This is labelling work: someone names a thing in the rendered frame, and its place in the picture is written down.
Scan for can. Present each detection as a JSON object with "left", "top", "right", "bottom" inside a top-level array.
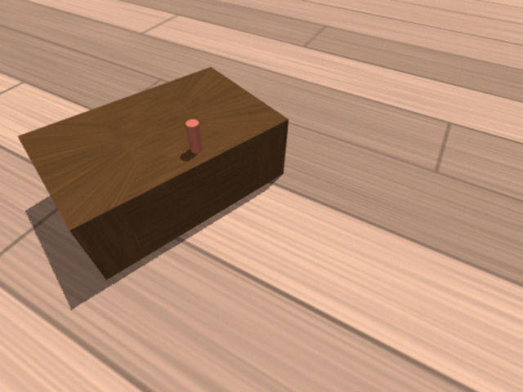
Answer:
[{"left": 186, "top": 119, "right": 203, "bottom": 154}]

